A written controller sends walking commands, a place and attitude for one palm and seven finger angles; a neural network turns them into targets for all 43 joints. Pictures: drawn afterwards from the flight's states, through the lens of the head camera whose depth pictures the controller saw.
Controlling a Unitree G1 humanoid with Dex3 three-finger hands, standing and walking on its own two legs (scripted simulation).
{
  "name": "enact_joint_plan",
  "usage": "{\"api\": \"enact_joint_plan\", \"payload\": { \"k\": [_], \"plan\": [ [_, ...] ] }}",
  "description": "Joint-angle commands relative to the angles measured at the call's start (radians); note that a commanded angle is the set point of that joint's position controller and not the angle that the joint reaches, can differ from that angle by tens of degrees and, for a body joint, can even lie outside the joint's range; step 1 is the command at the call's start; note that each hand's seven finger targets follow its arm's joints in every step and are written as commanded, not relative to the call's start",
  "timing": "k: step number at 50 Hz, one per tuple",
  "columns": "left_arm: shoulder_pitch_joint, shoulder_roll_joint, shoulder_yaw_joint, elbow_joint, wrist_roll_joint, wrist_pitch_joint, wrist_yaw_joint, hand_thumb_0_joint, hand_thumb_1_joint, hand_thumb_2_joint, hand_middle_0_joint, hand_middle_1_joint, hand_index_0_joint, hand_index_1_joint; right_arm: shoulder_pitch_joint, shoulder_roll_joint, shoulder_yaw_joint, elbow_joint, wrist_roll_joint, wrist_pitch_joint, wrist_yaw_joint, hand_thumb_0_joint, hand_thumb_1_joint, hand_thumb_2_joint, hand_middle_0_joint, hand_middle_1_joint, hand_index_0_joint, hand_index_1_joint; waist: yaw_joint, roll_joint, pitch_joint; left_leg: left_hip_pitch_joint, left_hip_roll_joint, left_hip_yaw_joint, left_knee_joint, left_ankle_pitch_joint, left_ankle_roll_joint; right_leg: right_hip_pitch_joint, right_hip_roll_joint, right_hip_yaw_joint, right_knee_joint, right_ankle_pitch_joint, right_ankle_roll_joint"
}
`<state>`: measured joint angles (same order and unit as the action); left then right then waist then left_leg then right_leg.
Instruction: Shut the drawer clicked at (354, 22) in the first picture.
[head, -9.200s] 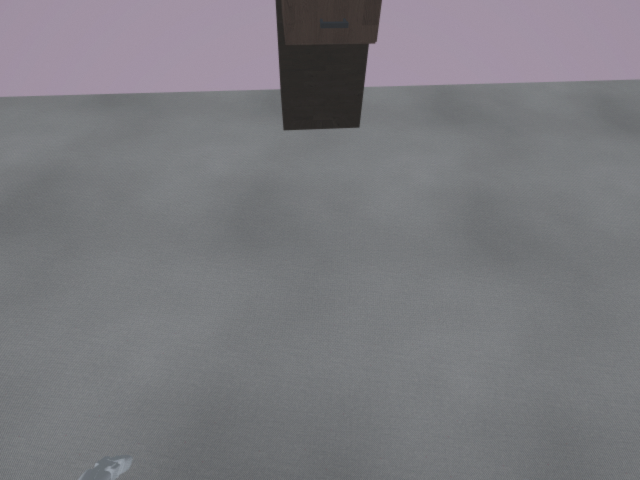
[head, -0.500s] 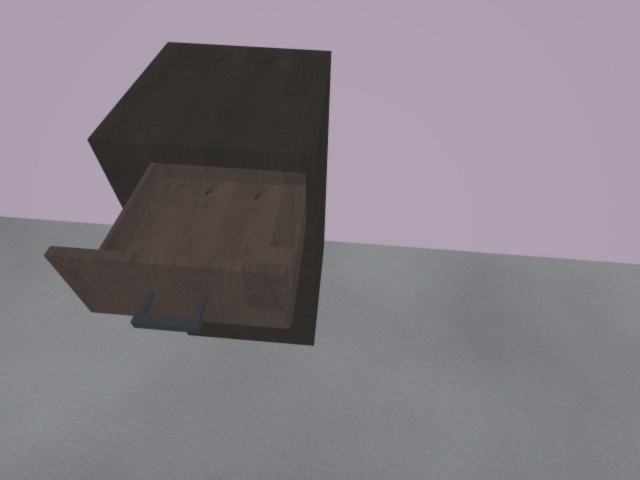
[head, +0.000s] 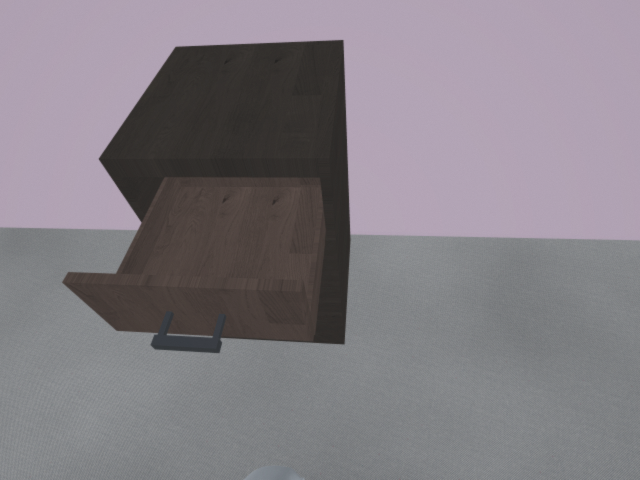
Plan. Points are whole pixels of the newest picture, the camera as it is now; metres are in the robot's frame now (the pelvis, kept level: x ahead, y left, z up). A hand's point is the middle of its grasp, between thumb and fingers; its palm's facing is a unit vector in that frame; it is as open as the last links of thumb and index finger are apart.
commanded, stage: shuffle to correct the standing spot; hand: left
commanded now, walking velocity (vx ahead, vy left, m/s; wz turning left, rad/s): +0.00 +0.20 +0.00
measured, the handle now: (190, 331) +0.34 +0.26 -0.11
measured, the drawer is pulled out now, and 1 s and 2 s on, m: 0.24 0.24 0.24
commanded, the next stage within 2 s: come to a stop and stand still in 0.08 s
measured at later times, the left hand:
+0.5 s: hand out of the picture +0.01 +0.28 -0.18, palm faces +0.05 -0.98 -0.21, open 7.4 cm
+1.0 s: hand out of the picture +0.07 +0.21 -0.17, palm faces +0.00 -0.97 -0.24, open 7.3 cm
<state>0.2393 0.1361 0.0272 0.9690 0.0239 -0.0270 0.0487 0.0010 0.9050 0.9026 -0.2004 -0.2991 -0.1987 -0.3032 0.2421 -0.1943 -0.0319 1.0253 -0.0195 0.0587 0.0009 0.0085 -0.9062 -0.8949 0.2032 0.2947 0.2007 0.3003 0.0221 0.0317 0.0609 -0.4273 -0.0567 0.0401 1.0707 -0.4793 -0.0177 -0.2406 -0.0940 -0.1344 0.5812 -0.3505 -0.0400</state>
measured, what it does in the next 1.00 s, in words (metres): steps on the spot: left foot, then right foot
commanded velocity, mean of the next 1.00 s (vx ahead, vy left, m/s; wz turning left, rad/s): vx -0.01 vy -0.05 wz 0.00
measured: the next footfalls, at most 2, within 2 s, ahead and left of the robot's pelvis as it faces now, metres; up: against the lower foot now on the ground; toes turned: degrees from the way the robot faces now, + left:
left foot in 0.30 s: +0.09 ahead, +0.20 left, +0.00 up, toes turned +4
right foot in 0.70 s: +0.00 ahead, -0.03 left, +0.00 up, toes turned -3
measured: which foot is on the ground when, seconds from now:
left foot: up 0.00-0.28, down 0.30-0.70, up 0.72-0.90, down 0.92-1.00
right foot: down 0.00-0.30, up 0.32-0.68, down 0.70-1.00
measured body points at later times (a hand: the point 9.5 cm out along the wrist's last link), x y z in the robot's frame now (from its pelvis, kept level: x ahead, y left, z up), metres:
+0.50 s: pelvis +0.01 +0.08 +0.00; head +0.03 +0.10 +0.45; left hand +0.01 +0.33 -0.16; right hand +0.08 -0.15 -0.14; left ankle +0.05 +0.20 -0.74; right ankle -0.05 -0.04 -0.67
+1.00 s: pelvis +0.01 +0.03 -0.01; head +0.01 +0.02 +0.44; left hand +0.07 +0.26 -0.15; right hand -0.01 -0.18 -0.17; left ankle +0.01 +0.13 -0.74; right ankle -0.04 -0.03 -0.74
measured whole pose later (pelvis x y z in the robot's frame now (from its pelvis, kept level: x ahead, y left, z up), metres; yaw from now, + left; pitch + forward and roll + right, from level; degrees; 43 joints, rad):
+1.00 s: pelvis +0.01 +0.03 -0.01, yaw +0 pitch -1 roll +1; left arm 0.25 0.16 0.00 1.01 0.01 0.00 0.05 0.01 0.93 0.90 -0.20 -0.30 -0.20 -0.30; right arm 0.34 -0.14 0.01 1.06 -0.02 0.02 -0.01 0.01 -0.91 -0.90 0.20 0.29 0.20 0.30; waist -0.03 0.01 -0.01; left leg -0.25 0.02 0.09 0.57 -0.31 0.02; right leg -0.17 0.06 -0.09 0.55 -0.38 -0.09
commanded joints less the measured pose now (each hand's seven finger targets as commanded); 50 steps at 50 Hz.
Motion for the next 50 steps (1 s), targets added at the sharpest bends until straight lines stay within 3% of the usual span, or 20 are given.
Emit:
{"api": "enact_joint_plan", "payload": {
  "k": [1,10,12,13,15,16,17,19,22,29,32,33,34,35,37,38,41,44,46,50],
  "plan": [
    [0.106,0.208,0.053,-0.021,0.002,-0.007,0.009,0.000,0.900,0.900,-0.200,-0.300,-0.200,-0.300,-0.020,-0.040,-0.018,-0.083,0.002,-0.007,0.017,0.000,-0.900,-0.900,0.200,0.300,0.200,0.300,0.005,-0.196,-0.047,-0.154,0.077,-0.026,0.079,0.142,-0.033,0.091,-0.246,0.158,-0.214,0.731,-0.113],
    [0.094,0.287,0.081,-0.038,0.018,0.018,-0.009,0.000,0.900,0.900,-0.200,-0.300,-0.200,-0.300,-0.122,-0.044,-0.019,-0.139,0.017,-0.026,0.018,0.000,-0.900,-0.900,0.200,0.300,0.200,0.300,0.030,-0.267,-0.036,0.030,0.065,0.063,-0.325,0.164,-0.041,0.006,-0.247,0.161,-0.161,0.541,-0.095],
    [0.066,0.271,0.074,-0.036,0.015,0.029,-0.011,0.000,0.900,0.900,-0.200,-0.300,-0.200,-0.300,-0.018,-0.052,-0.021,-0.112,0.016,-0.043,0.011,0.000,-0.900,-0.900,0.200,0.300,0.200,0.300,-0.022,-0.256,-0.070,0.203,0.047,0.080,-0.494,0.270,-0.025,-0.059,-0.192,0.120,-0.089,0.397,-0.052],
    [0.085,0.233,0.064,-0.035,0.012,0.038,-0.012,0.000,0.900,0.900,-0.200,-0.300,-0.200,-0.300,0.040,-0.076,-0.024,-0.088,0.013,-0.054,0.006,0.000,-0.900,-0.900,0.200,0.300,0.200,0.300,-0.040,-0.163,-0.098,0.314,0.073,0.069,-0.594,0.350,-0.019,-0.095,-0.133,0.102,0.002,0.264,-0.024],
    [0.165,0.099,0.029,-0.043,-0.002,0.061,-0.008,0.000,0.900,0.900,-0.200,-0.300,-0.200,-0.300,0.122,-0.229,-0.051,-0.089,0.004,-0.067,-0.009,0.000,-0.900,-0.900,0.200,0.300,0.200,0.300,-0.049,0.253,-0.160,0.321,0.416,-0.360,-0.761,0.583,0.108,-0.223,0.055,0.053,0.346,-0.344,0.064],
    [0.165,0.115,0.030,-0.041,-0.004,0.067,-0.001,0.000,0.900,0.900,-0.200,-0.300,-0.200,-0.300,0.097,-0.236,-0.043,-0.100,-0.003,-0.055,-0.013,0.000,-0.900,-0.900,0.200,0.300,0.200,0.300,-0.054,0.176,-0.136,0.201,0.464,-0.400,-0.816,0.439,0.177,-0.183,0.048,0.152,0.441,-0.316,0.037],
    [0.159,0.103,0.028,-0.056,0.000,0.054,-0.009,0.000,0.900,0.900,-0.200,-0.300,-0.200,-0.300,0.037,-0.212,-0.031,-0.126,-0.013,-0.058,-0.015,0.000,-0.900,-0.900,0.200,0.300,0.200,0.300,-0.027,0.082,-0.052,0.099,0.462,-0.392,-0.848,0.254,0.214,-0.194,0.025,0.147,0.482,-0.232,0.027],
    [0.162,0.116,0.035,0.015,0.008,0.056,-0.018,0.000,0.900,0.900,-0.200,-0.300,-0.200,-0.300,-0.047,-0.136,-0.013,-0.100,-0.013,-0.067,-0.029,0.000,-0.900,-0.900,0.200,0.300,0.200,0.300,0.000,0.242,-0.060,0.113,0.357,-0.289,-0.866,0.245,0.140,-0.210,0.033,0.182,0.517,-0.093,0.042],
    [0.173,0.137,0.039,0.033,0.005,0.065,-0.037,0.000,0.900,0.900,-0.200,-0.300,-0.200,-0.300,-0.039,-0.116,-0.006,-0.095,-0.007,-0.071,-0.039,0.000,-0.900,-0.900,0.200,0.300,0.200,0.300,-0.001,0.160,-0.071,0.123,0.323,-0.173,-0.835,0.361,0.147,-0.191,0.054,0.162,0.519,-0.023,0.051],
    [0.081,0.089,0.026,-0.006,0.002,0.067,-0.042,0.000,0.900,0.900,-0.200,-0.300,-0.200,-0.300,0.068,-0.141,-0.031,-0.050,-0.018,-0.065,-0.043,0.000,-0.900,-0.900,0.200,0.300,0.200,0.300,-0.056,0.102,-0.098,0.261,0.355,-0.208,-0.808,0.415,0.186,-0.161,0.065,0.110,0.226,-0.140,0.052],
    [0.123,0.063,0.020,0.015,-0.006,0.049,-0.036,0.000,0.900,0.900,-0.200,-0.300,-0.200,-0.300,0.067,-0.139,-0.034,-0.033,-0.015,-0.059,-0.037,0.000,-0.900,-0.900,0.200,0.300,0.200,0.300,-0.034,0.118,-0.113,0.226,0.329,-0.189,-0.763,0.386,0.166,-0.030,0.081,0.091,-0.016,-0.067,0.035],
    [0.221,0.121,0.013,0.057,0.006,0.047,-0.006,0.000,0.900,0.900,-0.200,-0.300,-0.200,-0.300,-0.048,-0.196,-0.053,-0.086,0.009,-0.058,-0.038,0.000,-0.900,-0.900,0.200,0.300,0.200,0.300,0.032,-0.006,-0.011,0.099,0.268,-0.044,-0.591,0.301,0.074,-0.019,0.040,0.150,-0.185,0.075,0.017],
    [0.171,0.161,0.010,-0.003,0.015,0.037,-0.006,0.000,0.900,0.900,-0.200,-0.300,-0.200,-0.300,-0.041,-0.065,-0.026,-0.129,0.006,-0.047,-0.014,0.000,-0.900,-0.900,0.200,0.300,0.200,0.300,0.007,-0.252,0.022,-0.045,0.106,0.070,-0.373,0.057,0.020,-0.084,-0.062,0.351,-0.360,-0.161,-0.014],
    [0.108,0.193,0.002,-0.031,0.009,0.020,-0.012,0.000,0.900,0.900,-0.200,-0.300,-0.200,-0.300,-0.019,-0.039,-0.007,-0.132,-0.012,-0.032,-0.001,0.000,-0.900,-0.900,0.200,0.300,0.200,0.300,-0.029,-0.191,0.017,-0.054,0.096,0.021,-0.268,0.045,0.007,-0.110,-0.157,0.430,-0.391,-0.143,-0.071],
    [0.035,0.194,0.009,-0.063,0.009,0.003,-0.005,0.000,0.900,0.900,-0.200,-0.300,-0.200,-0.300,0.076,-0.036,-0.011,-0.105,-0.011,-0.041,0.012,0.000,-0.900,-0.900,0.200,0.300,0.200,0.300,-0.075,-0.085,-0.122,-0.018,0.084,0.029,-0.149,0.107,0.015,0.009,-0.099,0.298,-0.304,0.080,-0.116],
    [0.047,0.182,0.021,-0.061,0.004,-0.007,0.002,0.000,0.900,0.900,-0.200,-0.300,-0.200,-0.300,0.071,-0.043,-0.009,-0.109,-0.007,-0.048,0.005,0.000,-0.900,-0.900,0.200,0.300,0.200,0.300,-0.057,-0.218,-0.141,-0.072,0.086,0.015,-0.105,0.088,0.021,0.083,-0.104,0.314,-0.256,0.285,-0.132],
    [0.013,0.148,0.006,-0.055,0.005,-0.012,0.012,0.000,0.900,0.900,-0.200,-0.300,-0.200,-0.300,0.061,-0.020,0.008,-0.108,0.005,-0.054,-0.006,0.000,-0.900,-0.900,0.200,0.300,0.200,0.300,-0.062,-0.165,-0.087,0.025,0.117,0.017,-0.283,0.045,0.024,0.056,-0.131,0.245,-0.190,0.536,-0.160],
    [0.029,0.147,-0.005,-0.027,-0.011,0.001,0.004,0.000,0.900,0.900,-0.200,-0.300,-0.200,-0.300,0.136,-0.005,0.023,-0.034,0.003,-0.064,-0.013,0.000,-0.900,-0.900,0.200,0.300,0.200,0.300,-0.066,-0.065,-0.026,0.232,0.092,0.023,-0.592,0.250,0.027,-0.032,-0.045,0.201,-0.119,0.361,-0.081],
    [0.082,0.111,-0.012,-0.011,-0.019,0.009,0.000,0.000,0.900,0.900,-0.200,-0.300,-0.200,-0.300,0.140,-0.052,0.022,-0.023,-0.003,-0.075,-0.020,0.000,-0.900,-0.900,0.200,0.300,0.200,0.300,-0.026,0.096,0.011,0.216,0.208,-0.102,-0.642,0.438,0.080,-0.052,0.029,0.177,-0.112,0.171,-0.024],
    [0.097,0.119,-0.017,0.024,-0.015,0.005,-0.001,0.000,0.900,0.900,-0.200,-0.300,-0.200,-0.300,0.091,-0.025,0.036,-0.007,0.000,-0.071,-0.027,0.000,-0.900,-0.900,0.200,0.300,0.200,0.300,-0.012,0.062,0.058,0.134,0.177,-0.083,-0.665,0.330,0.077,0.025,0.015,0.210,-0.199,0.201,-0.016]
  ]
}}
